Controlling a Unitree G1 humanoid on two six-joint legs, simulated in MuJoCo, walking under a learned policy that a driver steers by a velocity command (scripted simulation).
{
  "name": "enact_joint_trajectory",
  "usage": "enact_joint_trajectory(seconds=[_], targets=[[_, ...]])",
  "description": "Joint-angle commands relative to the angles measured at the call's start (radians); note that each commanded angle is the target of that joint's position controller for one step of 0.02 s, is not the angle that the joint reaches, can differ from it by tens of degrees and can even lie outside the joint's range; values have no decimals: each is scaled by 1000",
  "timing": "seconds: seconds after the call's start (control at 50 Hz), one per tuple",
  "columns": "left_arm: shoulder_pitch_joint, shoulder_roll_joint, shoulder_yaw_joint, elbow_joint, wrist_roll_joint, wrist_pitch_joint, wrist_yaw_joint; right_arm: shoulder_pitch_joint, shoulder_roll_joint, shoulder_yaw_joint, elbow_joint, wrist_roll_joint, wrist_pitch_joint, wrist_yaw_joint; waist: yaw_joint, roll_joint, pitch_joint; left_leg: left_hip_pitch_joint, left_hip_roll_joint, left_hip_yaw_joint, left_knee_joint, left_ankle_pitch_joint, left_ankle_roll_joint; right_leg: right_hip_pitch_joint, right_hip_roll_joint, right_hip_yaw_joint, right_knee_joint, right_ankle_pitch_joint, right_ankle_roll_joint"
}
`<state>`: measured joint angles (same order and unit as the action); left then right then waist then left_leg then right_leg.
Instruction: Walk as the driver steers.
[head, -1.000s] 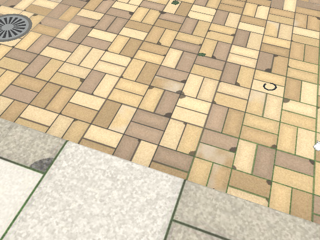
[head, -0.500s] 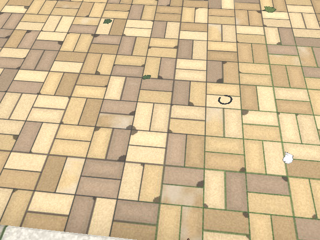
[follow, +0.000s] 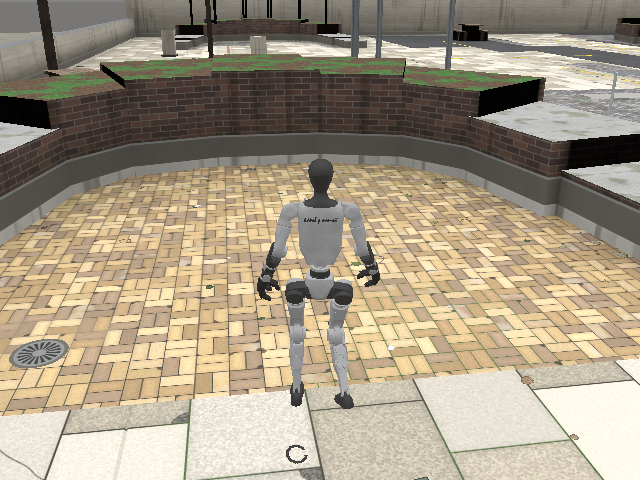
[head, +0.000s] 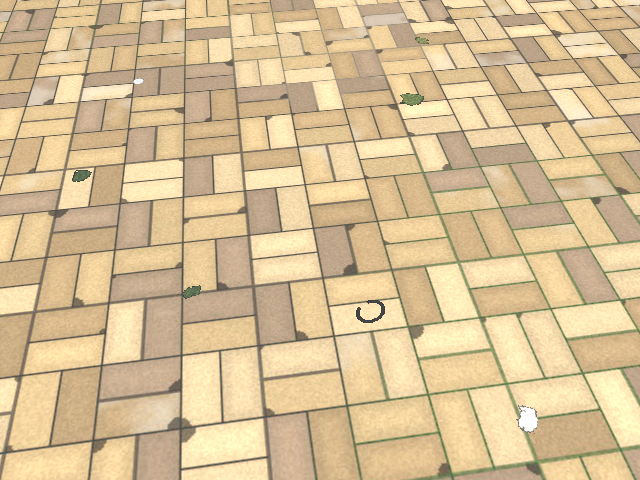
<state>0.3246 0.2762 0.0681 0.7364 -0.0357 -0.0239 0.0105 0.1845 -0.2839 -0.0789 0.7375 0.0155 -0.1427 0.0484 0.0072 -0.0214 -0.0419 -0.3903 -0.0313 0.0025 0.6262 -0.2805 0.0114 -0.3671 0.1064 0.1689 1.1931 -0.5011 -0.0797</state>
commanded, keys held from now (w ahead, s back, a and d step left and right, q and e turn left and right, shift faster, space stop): w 1.00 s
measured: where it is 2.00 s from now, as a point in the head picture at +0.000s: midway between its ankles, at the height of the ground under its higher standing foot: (384, 310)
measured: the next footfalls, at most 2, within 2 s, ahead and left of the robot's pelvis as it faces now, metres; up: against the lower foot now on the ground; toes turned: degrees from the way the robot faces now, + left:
right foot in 0.42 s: +0.37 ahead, -0.20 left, -0.12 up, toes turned -3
left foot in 0.94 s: +0.72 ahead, -0.03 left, -0.12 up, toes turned -2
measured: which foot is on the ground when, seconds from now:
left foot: down 0.00-0.42, up 0.44-0.92, down 0.94-1.00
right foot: up 0.00-0.40, down 0.42-0.96, up 0.98-1.00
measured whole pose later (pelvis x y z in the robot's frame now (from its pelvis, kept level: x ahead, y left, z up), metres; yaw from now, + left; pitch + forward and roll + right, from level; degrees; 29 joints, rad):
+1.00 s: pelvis +0.57 -0.11 -0.12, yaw -3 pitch +3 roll +0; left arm 0.42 0.24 0.04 0.98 -0.01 -0.06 0.01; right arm 0.00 -0.22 -0.04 0.70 0.01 -0.09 0.03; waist 0.06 -0.01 0.02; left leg -0.49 -0.04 0.05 0.57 -0.14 0.08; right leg -0.16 0.04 0.05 0.95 -0.48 -0.04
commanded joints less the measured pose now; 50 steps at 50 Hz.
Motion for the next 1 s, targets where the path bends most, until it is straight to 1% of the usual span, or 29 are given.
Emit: enact_joint_trajectory(seconds=[0.02,0.06,0.12,0.14,0.18,0.2,0.22,0.26,0.32,0.36,0.38,0.42,0.44,0.46,0.48,0.5,0.52,0.54,0.56,0.58,0.64,0.74,0.82,0.88,0.92,0.94,0.96,0.98,1.0], targets=[[-77,136,33,-115,15,-1,6,124,-87,-19,-17,3,4,9,-49,53,65,274,352,-482,-304,163,274,-432,-110,21,155,98,0],[-91,82,22,-143,15,0,-11,91,-86,-12,0,1,6,1,-1,89,78,190,290,-361,-349,132,232,-361,-161,3,-39,121,2],[-167,15,-11,-172,38,-18,-31,112,-160,-31,36,-8,23,-18,-15,83,36,153,267,-232,-371,295,220,-259,-166,-110,-278,216,16],[-122,31,-2,-139,46,-27,-40,124,-175,-37,41,-24,20,-22,-13,66,-34,164,272,-204,-321,350,222,-199,-167,-120,-217,397,21],[-247,78,13,-169,22,-49,-51,221,-131,-21,72,-3,9,-45,-65,81,27,355,282,-234,-284,223,211,-474,-207,-44,-317,537,21],[-303,70,10,-186,21,-59,-55,252,-124,-18,81,6,10,-52,-89,102,50,390,288,-247,-277,170,204,-519,-210,-47,-385,558,19],[-341,65,4,-198,27,-70,-65,250,-114,-13,80,17,15,-62,-92,106,69,353,261,-220,-271,100,179,-471,-216,-49,-519,667,16],[-371,18,-9,-187,31,-76,-90,254,-121,-12,81,8,35,-63,-114,80,74,121,202,-119,-247,7,137,-165,-139,-149,-656,855,21],[-368,30,-4,-172,1,-59,-96,259,-132,-18,84,19,52,-63,-101,126,104,109,221,-126,-156,-65,106,-91,-151,-115,-678,829,17],[-348,50,-1,-140,3,-52,-90,280,-116,-18,95,19,70,-70,-99,95,132,227,240,-138,-46,-63,78,-138,-197,-89,-774,813,14],[-298,56,4,-112,8,-53,-87,285,-115,-17,104,10,79,-73,-78,77,117,257,232,-135,46,-23,69,-96,-210,-91,-820,810,10],[4,104,35,2,30,-58,-71,286,-114,-17,113,-1,86,-67,66,20,-29,125,154,-52,422,120,42,316,-171,-171,-824,827,-7],[148,138,39,47,48,-55,-69,309,-53,-7,110,-7,74,-63,119,-91,-119,-170,74,-41,836,-380,-9,618,-287,-59,-666,1035,-53],[161,184,35,49,56,-48,-65,450,-6,13,104,0,47,-49,47,-303,-221,-429,62,-148,1074,-492,-14,823,-378,42,-430,1316,-70],[207,216,54,61,27,-24,-66,469,-49,14,88,13,21,-43,72,-349,-326,-512,66,-169,1132,-443,-21,837,-432,208,-515,1142,-154],[210,290,80,107,13,-14,-65,382,-45,22,26,49,5,-55,50,-307,-328,-630,75,-113,1180,-326,-24,774,-532,484,-748,469,-259],[27,162,36,31,35,-29,-57,210,-120,-3,18,46,10,-83,46,-5,-164,-586,139,-90,950,-72,1,521,-484,419,-892,270,-214],[-66,147,24,28,52,-51,-52,169,-114,0,0,40,28,-98,-4,-86,-87,-540,154,-107,923,-8,-6,354,-519,468,-891,365,-235],[-115,106,12,36,43,-70,-53,197,-93,4,21,9,50,-103,-47,-41,-13,-462,190,-122,821,41,-20,218,-466,373,-894,544,-196],[-119,85,10,50,43,-77,-51,195,-78,1,29,-16,61,-97,-64,-65,13,-390,201,-142,702,55,-33,138,-406,251,-878,622,-174],[-51,90,11,91,46,-82,-21,84,-39,5,-4,-23,64,-84,-42,-63,34,-363,202,-112,458,120,-55,131,-354,126,-928,742,-172],[81,89,10,147,14,-60,10,-132,15,26,-59,-11,55,-46,32,-23,56,-278,109,-19,66,394,-20,220,-274,-36,-968,788,-85],[163,91,7,193,17,-41,14,-275,23,30,-114,1,52,-17,69,-23,108,-301,69,-2,-48,374,10,351,-304,-36,-948,745,-86],[156,116,14,201,24,-27,14,-288,1,25,-132,-3,43,0,43,-44,88,-244,35,24,-98,242,57,441,-329,-40,-861,928,-81],[118,136,17,193,24,-22,13,-116,-58,-3,-88,-8,42,-5,-60,-70,-26,49,-19,64,-127,234,107,409,-297,-70,-676,1205,-58],[79,128,11,173,33,-26,11,82,-113,-24,-37,-14,43,-14,-147,-56,-144,368,65,-26,-88,338,162,240,-257,-94,-457,1100,-30],[181,29,-20,163,48,-48,2,233,-213,-48,-11,-27,48,-24,-142,143,-333,805,340,-428,-86,305,318,-140,-108,-145,-42,592,34],[206,39,-23,182,37,-72,-16,281,-161,-36,19,-3,59,-24,-146,238,-431,906,441,-742,-236,173,387,-313,-40,-48,127,-69,48],[101,123,6,151,6,-83,-20,194,-121,-22,9,0,65,-30,-138,170,-242,772,399,-642,-282,49,331,-423,-106,-42,168,-38,45]])
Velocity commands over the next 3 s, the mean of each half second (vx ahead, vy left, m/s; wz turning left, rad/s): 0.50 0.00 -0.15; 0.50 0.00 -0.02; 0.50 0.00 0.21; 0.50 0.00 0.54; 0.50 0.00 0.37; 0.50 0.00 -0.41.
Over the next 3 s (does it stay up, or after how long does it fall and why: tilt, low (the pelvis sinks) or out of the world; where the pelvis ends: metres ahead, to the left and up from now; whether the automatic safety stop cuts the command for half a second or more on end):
stays up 1.58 0.16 -0.11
